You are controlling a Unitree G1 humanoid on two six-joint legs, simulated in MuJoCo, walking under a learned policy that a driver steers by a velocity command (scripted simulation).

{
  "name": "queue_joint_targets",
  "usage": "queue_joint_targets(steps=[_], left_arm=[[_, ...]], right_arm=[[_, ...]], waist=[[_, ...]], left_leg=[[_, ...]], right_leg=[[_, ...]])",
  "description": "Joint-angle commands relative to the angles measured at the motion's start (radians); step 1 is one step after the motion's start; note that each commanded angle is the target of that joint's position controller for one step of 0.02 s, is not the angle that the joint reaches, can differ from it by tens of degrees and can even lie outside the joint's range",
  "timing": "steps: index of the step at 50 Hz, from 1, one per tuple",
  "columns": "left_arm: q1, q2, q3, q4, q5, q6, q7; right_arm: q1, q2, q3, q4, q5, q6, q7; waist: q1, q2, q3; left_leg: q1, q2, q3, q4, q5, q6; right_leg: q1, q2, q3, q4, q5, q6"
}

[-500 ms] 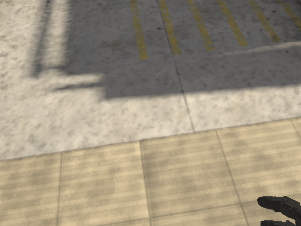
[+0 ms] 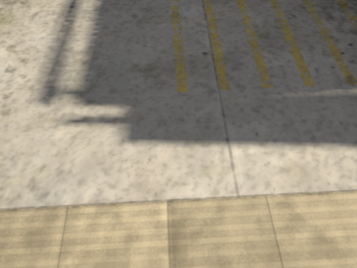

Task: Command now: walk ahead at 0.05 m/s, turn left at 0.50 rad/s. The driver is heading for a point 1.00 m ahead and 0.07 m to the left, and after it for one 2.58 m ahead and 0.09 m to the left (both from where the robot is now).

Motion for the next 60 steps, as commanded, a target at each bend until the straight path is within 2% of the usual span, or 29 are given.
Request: queue_joint_targets(steps=[1,2,3,4,6,10,14,18,20,21,22,23,24,25,27,30,33,39,42,44,45,46,47,48,49,50,51,55,60], left_arm=[[0.072,0.220,0.068,-0.067,0.027,-0.017,0.009],[0.069,0.225,0.074,-0.060,0.061,-0.011,0.000],[0.045,0.170,0.059,-0.078,0.051,-0.014,-0.001],[0.008,0.128,0.049,-0.082,0.037,-0.014,0.000],[-0.033,0.112,0.043,-0.086,0.013,-0.009,0.004],[0.017,0.130,0.055,-0.066,0.019,0.010,0.017],[0.049,0.186,0.080,-0.050,-0.001,0.013,0.012],[0.043,0.199,0.085,-0.028,-0.030,-0.004,-0.016],[0.045,0.136,0.063,-0.007,-0.033,-0.011,-0.028],[0.022,0.048,0.033,-0.018,-0.007,-0.021,-0.041],[-0.039,0.027,0.025,-0.092,0.013,-0.039,-0.044],[-0.099,0.116,0.046,-0.106,-0.024,-0.058,-0.041],[-0.086,0.153,0.058,-0.098,-0.044,-0.066,-0.048],[-0.055,0.155,0.061,-0.067,-0.032,-0.068,-0.051],[-0.020,0.147,0.063,-0.033,-0.010,-0.067,-0.056],[0.001,0.095,0.045,-0.004,-0.018,-0.060,-0.065],[-0.059,0.063,0.028,-0.017,-0.028,-0.058,-0.071],[-0.190,0.040,0.008,-0.073,-0.030,-0.067,-0.110],[-0.149,0.073,0.022,-0.083,-0.025,-0.064,-0.120],[0.055,0.147,0.060,-0.045,-0.027,-0.054,-0.108],[0.206,0.199,0.085,-0.020,-0.029,-0.046,-0.091],[0.284,0.308,0.107,-0.014,-0.023,-0.046,-0.079],[0.303,0.237,0.088,-0.018,-0.028,-0.048,-0.073],[0.264,0.199,0.075,-0.015,-0.019,-0.049,-0.068],[0.196,0.181,0.068,-0.022,-0.023,-0.050,-0.065],[0.131,0.159,0.060,-0.034,-0.022,-0.049,-0.064],[0.086,0.137,0.052,-0.050,-0.009,-0.051,-0.061],[0.046,0.149,0.055,-0.048,-0.011,-0.058,-0.045],[0.121,0.181,0.065,-0.015,-0.025,-0.043,-0.027]], right_arm=[[0.002,-0.034,-0.002,-0.091,-0.007,-0.005,-0.005],[-0.001,-0.085,-0.018,-0.116,-0.006,-0.017,-0.004],[0.032,-0.154,-0.040,-0.093,-0.011,-0.019,-0.002],[0.048,-0.169,-0.052,-0.070,-0.002,-0.009,-0.003],[0.057,-0.132,-0.048,-0.057,-0.002,0.019,-0.011],[-0.042,-0.065,-0.025,-0.121,0.008,0.025,0.000],[-0.097,-0.048,-0.009,-0.167,0.003,0.019,0.029],[-0.032,-0.060,-0.015,-0.145,0.001,0.003,0.047],[0.132,-0.057,-0.021,-0.065,0.004,-0.010,0.043],[0.241,-0.099,-0.033,-0.036,0.004,-0.017,0.032],[0.259,-0.244,-0.055,-0.060,-0.008,-0.029,0.029],[0.252,-0.211,-0.051,-0.068,-0.024,-0.056,0.033],[0.197,-0.156,-0.030,-0.070,-0.022,-0.074,0.032],[0.153,-0.112,-0.015,-0.072,-0.017,-0.085,0.030],[0.099,-0.087,0.000,-0.078,-0.020,-0.090,0.023],[0.123,-0.084,0.001,-0.056,-0.034,-0.099,0.013],[0.139,-0.095,0.000,-0.033,-0.036,-0.105,0.010],[0.198,-0.122,-0.008,0.030,-0.014,-0.104,0.005],[0.186,-0.154,-0.016,0.034,-0.015,-0.087,-0.008],[0.174,-0.178,-0.021,0.026,-0.019,-0.069,-0.022],[0.167,-0.178,-0.017,0.010,-0.020,-0.073,-0.028],[0.279,-0.036,0.029,-0.039,-0.046,-0.099,-0.008],[0.234,-0.072,0.033,-0.035,-0.031,-0.142,0.011],[0.099,-0.131,0.013,-0.079,0.016,-0.164,0.025],[0.051,-0.121,0.021,-0.104,0.018,-0.177,0.026],[0.036,-0.111,0.020,-0.102,-0.004,-0.179,0.020],[0.057,-0.116,0.012,-0.098,-0.018,-0.169,0.016],[0.093,-0.078,0.020,-0.095,-0.042,-0.126,0.007],[-0.119,-0.033,0.040,-0.143,-0.031,-0.137,0.012]], waist=[[0.022,-0.120,-0.144],[0.020,-0.302,-0.122],[0.021,-0.214,-0.121],[0.010,-0.150,-0.103],[0.009,-0.126,-0.078],[0.061,-0.172,-0.084],[0.100,-0.199,-0.100],[0.058,-0.178,-0.061],[-0.014,-0.106,-0.083],[-0.051,0.065,-0.115],[-0.049,0.292,-0.076],[-0.092,0.198,-0.047],[-0.051,0.187,0.029],[-0.025,0.161,0.054],[0.003,0.143,0.061],[0.005,0.089,0.026],[-0.018,0.080,0.055],[-0.055,0.057,0.115],[-0.004,0.105,0.028],[0.113,0.124,-0.114],[0.198,0.078,-0.193],[0.125,-0.192,-0.340],[0.160,-0.147,-0.492],[0.182,-0.102,-0.326],[0.140,-0.023,-0.197],[0.091,0.032,-0.108],[0.050,0.010,-0.067],[0.001,-0.048,-0.022],[0.095,-0.072,-0.015]], left_leg=[[-0.117,0.063,-0.087,0.187,-0.278,0.024],[-0.241,0.002,0.044,0.398,-0.469,-0.021],[-0.243,0.054,0.019,0.563,-0.436,-0.054],[-0.250,0.065,0.028,0.635,-0.377,-0.075],[-0.277,0.082,0.052,0.716,-0.288,-0.116],[-0.267,0.114,0.123,0.566,-0.224,-0.147],[-0.143,0.151,0.189,0.342,-0.235,-0.101],[0.063,0.124,0.246,0.078,-0.188,-0.008],[0.346,0.080,0.260,-0.086,-0.124,0.038],[0.521,0.237,0.024,-0.158,-0.163,0.081],[0.585,0.491,-0.424,-0.249,-0.263,0.249],[0.487,0.538,-0.512,-0.323,-0.362,0.339],[0.454,0.497,-0.421,-0.331,-0.394,0.304],[0.430,0.443,-0.309,-0.330,-0.351,0.258],[0.382,0.377,-0.146,-0.354,-0.120,0.197],[0.374,0.335,0.027,-0.362,0.149,0.165],[0.327,0.311,0.141,-0.389,0.188,0.139],[0.430,0.372,0.228,-0.383,0.312,0.124],[0.527,0.379,0.273,-0.210,0.838,0.094],[0.494,0.358,0.305,0.098,1.083,0.063],[0.283,0.330,0.308,0.346,0.926,0.032],[-0.197,0.152,0.274,0.796,0.046,-0.041],[-0.324,0.059,0.058,0.946,-0.381,-0.036],[-0.415,0.123,0.023,0.946,-0.308,-0.019],[-0.409,0.170,0.037,0.851,-0.226,-0.005],[-0.369,0.201,0.055,0.757,-0.191,-0.011],[-0.300,0.227,0.057,0.705,-0.160,-0.020],[-0.203,0.236,0.105,0.539,-0.085,-0.093],[-0.106,0.164,0.125,0.145,0.238,-0.120]], right_leg=[[0.291,-0.304,0.239,-0.203,0.227,-0.143],[0.240,-0.428,0.420,-0.233,0.385,-0.289],[0.233,-0.417,0.376,-0.221,0.409,-0.315],[0.225,-0.352,0.263,-0.197,0.406,-0.275],[0.228,-0.285,0.137,-0.177,0.419,-0.234],[0.288,-0.268,0.032,-0.186,0.439,-0.256],[0.249,-0.297,0.024,-0.275,-0.046,-0.252],[0.145,-0.301,-0.006,-0.272,-0.196,-0.228],[-0.005,-0.241,-0.091,-0.127,-0.209,-0.173],[-0.170,-0.163,-0.195,0.150,-0.256,-0.090],[-0.513,-0.027,-0.219,0.430,-0.408,-0.022],[-0.564,-0.064,-0.079,0.569,-0.397,-0.031],[-0.596,-0.102,-0.056,0.588,-0.282,-0.049],[-0.589,-0.124,-0.060,0.578,-0.174,-0.056],[-0.522,-0.143,-0.063,0.518,-0.010,-0.045],[-0.468,-0.124,-0.082,0.467,0.150,-0.024],[-0.395,-0.091,-0.086,0.286,0.270,-0.023],[-0.354,-0.050,-0.131,0.047,0.293,-0.085],[-0.239,0.022,-0.199,0.040,0.156,-0.142],[0.041,0.092,-0.229,0.026,0.106,-0.196],[0.344,0.048,-0.126,0.000,0.143,-0.242],[0.795,-0.255,0.407,0.005,0.029,-0.443],[0.872,-0.349,0.745,-0.173,-0.101,-0.500],[0.758,-0.311,0.594,-0.225,-0.111,-0.426],[0.582,-0.272,0.471,-0.245,-0.063,-0.388],[0.419,-0.228,0.384,-0.265,0.028,-0.364],[0.299,-0.192,0.317,-0.294,0.102,-0.357],[0.050,-0.131,0.190,-0.345,0.224,-0.362],[0.002,-0.067,0.137,-0.297,0.106,-0.285]])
